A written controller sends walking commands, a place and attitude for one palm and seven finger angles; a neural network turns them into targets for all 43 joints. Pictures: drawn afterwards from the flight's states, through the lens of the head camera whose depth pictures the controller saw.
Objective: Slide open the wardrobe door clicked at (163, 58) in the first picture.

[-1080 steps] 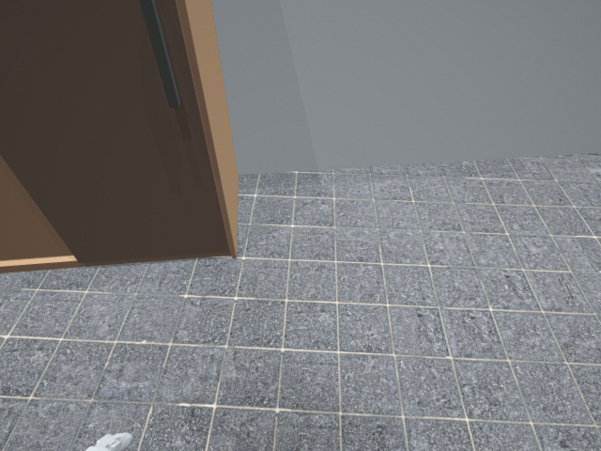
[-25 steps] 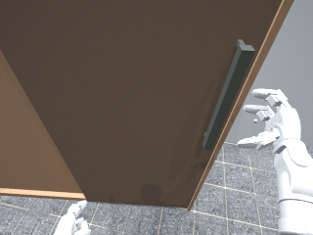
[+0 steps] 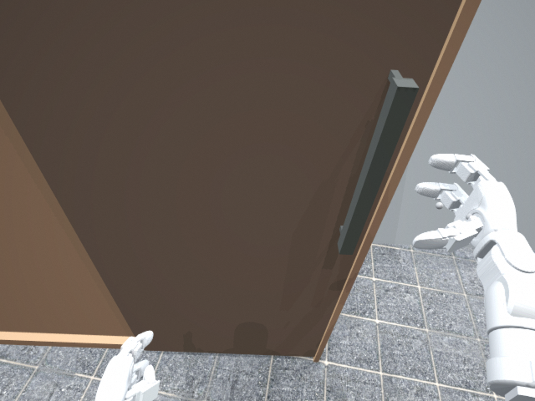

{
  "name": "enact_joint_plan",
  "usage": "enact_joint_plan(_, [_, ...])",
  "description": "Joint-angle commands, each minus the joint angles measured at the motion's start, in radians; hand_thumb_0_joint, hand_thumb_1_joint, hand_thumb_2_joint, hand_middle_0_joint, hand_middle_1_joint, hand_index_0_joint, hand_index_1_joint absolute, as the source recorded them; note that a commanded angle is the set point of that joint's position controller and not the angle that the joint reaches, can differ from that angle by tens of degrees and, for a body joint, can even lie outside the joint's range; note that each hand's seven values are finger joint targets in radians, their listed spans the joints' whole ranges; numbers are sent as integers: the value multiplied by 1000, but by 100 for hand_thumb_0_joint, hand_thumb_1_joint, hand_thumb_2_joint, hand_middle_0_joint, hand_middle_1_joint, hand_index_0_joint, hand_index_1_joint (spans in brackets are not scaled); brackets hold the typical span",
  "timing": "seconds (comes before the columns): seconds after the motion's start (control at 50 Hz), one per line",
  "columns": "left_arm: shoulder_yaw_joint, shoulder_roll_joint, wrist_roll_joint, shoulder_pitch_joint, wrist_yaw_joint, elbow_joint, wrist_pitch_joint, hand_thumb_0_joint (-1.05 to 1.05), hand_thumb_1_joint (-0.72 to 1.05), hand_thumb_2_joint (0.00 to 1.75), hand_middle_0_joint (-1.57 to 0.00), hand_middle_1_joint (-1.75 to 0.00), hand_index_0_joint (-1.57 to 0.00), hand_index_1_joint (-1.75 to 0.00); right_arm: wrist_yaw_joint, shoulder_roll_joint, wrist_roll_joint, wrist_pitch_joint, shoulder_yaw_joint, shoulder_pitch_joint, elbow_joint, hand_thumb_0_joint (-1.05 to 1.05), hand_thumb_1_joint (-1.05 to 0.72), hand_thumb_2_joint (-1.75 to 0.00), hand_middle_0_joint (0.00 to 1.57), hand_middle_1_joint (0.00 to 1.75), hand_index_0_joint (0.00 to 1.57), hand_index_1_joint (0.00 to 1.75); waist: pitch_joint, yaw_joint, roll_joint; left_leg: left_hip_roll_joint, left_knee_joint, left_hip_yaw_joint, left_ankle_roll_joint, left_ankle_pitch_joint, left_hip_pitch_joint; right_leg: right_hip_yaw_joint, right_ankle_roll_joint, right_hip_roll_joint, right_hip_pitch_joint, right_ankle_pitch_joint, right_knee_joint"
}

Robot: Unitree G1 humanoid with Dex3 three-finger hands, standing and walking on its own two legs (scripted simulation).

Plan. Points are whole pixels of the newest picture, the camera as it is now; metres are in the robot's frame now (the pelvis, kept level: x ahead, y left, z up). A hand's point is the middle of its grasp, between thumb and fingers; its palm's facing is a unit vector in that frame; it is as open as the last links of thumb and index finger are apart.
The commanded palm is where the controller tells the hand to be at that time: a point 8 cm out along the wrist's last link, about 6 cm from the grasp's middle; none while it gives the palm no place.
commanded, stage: feel for the door with the fingertips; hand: right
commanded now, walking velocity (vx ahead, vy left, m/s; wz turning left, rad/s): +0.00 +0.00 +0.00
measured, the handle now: (365, 176) +0.44 -0.13 +0.14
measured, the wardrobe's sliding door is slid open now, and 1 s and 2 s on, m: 0.00 0.00 0.00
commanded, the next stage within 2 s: slide the fingers in behind the handle in 0.88 s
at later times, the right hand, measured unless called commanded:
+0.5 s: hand (410, 213) +0.35 -0.17 +0.16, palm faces +0.03 +1.00 +0.01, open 14.0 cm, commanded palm +0.33 -0.22 +0.16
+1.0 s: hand (397, 191) +0.39 -0.16 +0.16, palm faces +0.00 +1.00 -0.01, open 13.8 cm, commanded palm +0.37 -0.21 +0.16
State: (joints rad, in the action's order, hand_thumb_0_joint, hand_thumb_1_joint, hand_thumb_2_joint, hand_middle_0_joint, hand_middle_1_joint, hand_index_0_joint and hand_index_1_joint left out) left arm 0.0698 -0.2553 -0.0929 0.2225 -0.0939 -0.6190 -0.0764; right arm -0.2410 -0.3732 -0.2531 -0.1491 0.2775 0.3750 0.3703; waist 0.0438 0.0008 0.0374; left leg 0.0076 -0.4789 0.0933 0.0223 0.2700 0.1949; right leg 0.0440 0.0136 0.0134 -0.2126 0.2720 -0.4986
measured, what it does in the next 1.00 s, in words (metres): stands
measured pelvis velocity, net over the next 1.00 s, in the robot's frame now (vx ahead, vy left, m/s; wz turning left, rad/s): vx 0.00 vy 0.00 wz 0.02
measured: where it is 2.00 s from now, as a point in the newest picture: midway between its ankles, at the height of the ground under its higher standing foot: outside the picture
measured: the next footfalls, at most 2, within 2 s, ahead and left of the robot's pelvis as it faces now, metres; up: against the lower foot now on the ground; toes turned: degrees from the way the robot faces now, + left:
none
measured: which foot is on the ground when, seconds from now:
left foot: down 0.00-1.00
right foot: down 0.00-1.00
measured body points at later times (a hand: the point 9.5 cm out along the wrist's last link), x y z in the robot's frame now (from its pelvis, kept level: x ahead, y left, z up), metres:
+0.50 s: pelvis -0.01 +0.00 +0.00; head -0.02 +0.01 +0.45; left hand +0.16 +0.23 -0.09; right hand +0.34 -0.23 +0.16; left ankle -0.01 +0.10 -0.74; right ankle +0.00 -0.11 -0.74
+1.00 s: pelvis +0.00 +0.00 +0.00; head +0.00 +0.01 +0.45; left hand +0.13 +0.25 -0.10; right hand +0.38 -0.22 +0.16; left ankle -0.01 +0.10 -0.74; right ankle +0.00 -0.11 -0.74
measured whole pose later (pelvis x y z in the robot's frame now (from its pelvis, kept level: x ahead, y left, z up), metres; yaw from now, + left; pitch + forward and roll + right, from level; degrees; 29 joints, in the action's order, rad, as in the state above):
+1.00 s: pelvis +0.00 +0.00 +0.00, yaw +1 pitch +0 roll +0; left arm 0.05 -0.26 -0.08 0.27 -0.08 -0.65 -0.05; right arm -0.14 -0.29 -0.21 -0.07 0.21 0.45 0.44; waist 0.03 -0.02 0.03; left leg 0.00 -0.48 0.08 0.02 0.27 0.22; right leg 0.06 0.01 0.02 -0.22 0.27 -0.49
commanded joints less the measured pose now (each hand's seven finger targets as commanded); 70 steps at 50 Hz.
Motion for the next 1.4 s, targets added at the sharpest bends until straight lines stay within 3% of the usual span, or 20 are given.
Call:
enact_joint_plan(0.0, [-64,-134,3,-95,-5,172,-53,0,90,90,-20,-30,-20,-30,-37,-82,-24,26,-38,350,-245,0,50,-30,30,120,30,120,192,-29,-34,3,55,-53,4,-231,25,-59,29,-6,94,-191,41])
enact_joint_plan(0.08, [-63,-116,23,-107,1,179,-79,0,90,90,-20,-30,-20,-30,33,-193,-26,163,71,399,-484,0,50,-30,30,120,30,120,348,5,6,-3,23,-60,7,-302,-57,-63,23,-2,164,-297,29])
enact_joint_plan(0.12, [-61,-101,27,-103,6,165,-93,0,90,90,-20,-30,-20,-30,64,-124,-11,200,23,391,-495,0,50,-30,30,120,30,120,343,-3,25,-3,18,-57,6,-324,-52,-59,21,0,186,-329,33])
enact_joint_plan(0.18, [-62,-115,25,-94,14,131,-84,0,90,90,-20,-30,-20,-30,95,-127,12,165,39,256,-350,0,50,-30,30,120,30,120,208,10,-11,-4,37,-49,7,-275,-21,-55,16,7,115,-266,53])
enact_joint_plan(0.2, [-59,-113,19,-104,15,133,-76,0,90,90,-20,-30,-20,-30,96,-82,16,136,-1,256,-320,0,50,-30,30,120,30,120,150,-1,-8,-2,47,-48,5,-248,1,-51,15,4,89,-228,66])
enact_joint_plan(0.26, [-58,-115,11,-121,17,148,-57,0,90,90,-20,-30,-20,-30,96,-32,22,49,-49,224,-287,0,50,-30,30,120,30,120,90,3,-2,1,65,-47,5,-194,20,-51,13,1,55,-168,80])
enact_joint_plan(0.32, [-60,-116,14,-132,15,168,-42,0,90,90,-20,-30,-20,-30,102,-69,15,16,-11,257,-353,0,50,-30,30,120,30,120,167,8,-34,3,68,-55,1,-226,-25,-43,20,-3,78,-194,74])
enact_joint_plan(0.4, [-57,-108,21,-133,8,166,-46,0,90,90,-20,-30,-20,-30,119,-109,7,71,27,340,-415,0,50,-30,30,120,30,120,216,-1,-63,-3,65,-64,-2,-229,-43,-43,25,0,103,-208,69])
enact_joint_plan(0.54, [-52,-114,15,-102,-1,116,-48,0,90,90,-20,-30,-20,-30,104,-66,31,104,-55,455,-245,0,50,-30,30,120,30,120,139,-42,9,-1,79,-65,2,-140,39,-52,21,-2,92,-123,69])
enact_joint_plan(0.62, [-55,-121,13,-97,-1,122,-40,0,90,90,-20,-30,-20,-30,82,-40,25,72,-80,479,-181,0,50,-30,30,120,30,120,174,-41,-9,2,78,-66,2,-152,36,-54,25,-6,93,-129,63])
enact_joint_plan(0.68, [-60,-130,17,-86,0,124,-37,0,90,90,-20,-30,-20,-30,90,-106,13,82,-7,472,-157,0,50,-30,30,120,30,120,207,-21,-76,0,67,-65,2,-178,-4,-59,26,-4,75,-158,58])
enact_joint_plan(0.78, [-62,-120,23,-71,10,129,-37,0,90,90,-20,-30,-20,-30,117,-149,28,145,34,489,-197,0,50,-30,30,120,30,120,267,-4,-32,2,40,-70,3,-292,-59,-44,25,-3,90,-254,46])
enact_joint_plan(0.82, [-62,-116,19,-63,12,125,-37,0,90,90,-20,-30,-20,-30,116,-88,37,153,-28,526,-183,0,50,-30,30,120,30,120,239,-26,-23,-1,45,-69,1,-287,-28,-41,27,-4,94,-244,47])
enact_joint_plan(0.88, [-71,-131,21,-47,15,120,-31,0,90,90,-20,-30,-20,-30,117,-136,39,145,23,478,-143,0,50,-30,30,120,30,120,235,-15,-55,-1,47,-69,1,-295,-43,-39,29,-1,80,-245,47])
enact_joint_plan(0.96, [-69,-124,14,-48,9,118,-29,0,90,90,-20,-30,-20,-30,105,-90,34,134,-28,562,-152,0,50,-30,30,120,30,120,216,-40,-21,-4,57,-67,0,-262,-3,-40,28,-2,95,-218,50])
enact_joint_plan(1.04, [-72,-123,16,-47,12,121,-30,0,90,90,-20,-30,-20,-30,104,-63,32,129,-43,516,-160,0,50,-30,30,120,30,120,237,-32,-36,-4,52,-63,1,-294,-16,-41,29,-3,109,-249,49])
enact_joint_plan(1.18, [-72,-128,17,-59,14,133,-21,0,90,90,-20,-30,-20,-30,105,-113,32,131,7,446,-172,0,50,-30,30,120,30,120,235,-10,-51,-1,50,-65,2,-300,-42,-36,31,-1,93,-249,51])
enact_joint_plan(1.22, [-67,-117,16,-66,14,140,-22,0,90,90,-20,-30,-20,-30,102,-66,34,127,-37,470,-190,0,50,-30,30,120,30,120,226,-19,-10,-1,48,-63,3,-295,-26,-38,28,-3,103,-248,52])
enact_joint_plan(1.28, [-69,-126,14,-68,13,137,-18,0,90,90,-20,-30,-20,-30,107,-97,30,125,-8,453,-177,0,50,-30,30,120,30,120,206,-18,-53,-4,57,-63,3,-266,-17,-41,31,2,96,-226,52])
enact_joint_plan(1.38, [-66,-117,17,-82,13,147,-25,0,90,90,-20,-30,-20,-30,115,-55,30,131,-44,456,-251,0,50,-30,30,120,30,120,246,-18,-25,-3,47,-62,4,-302,-31,-42,29,1,126,-264,47])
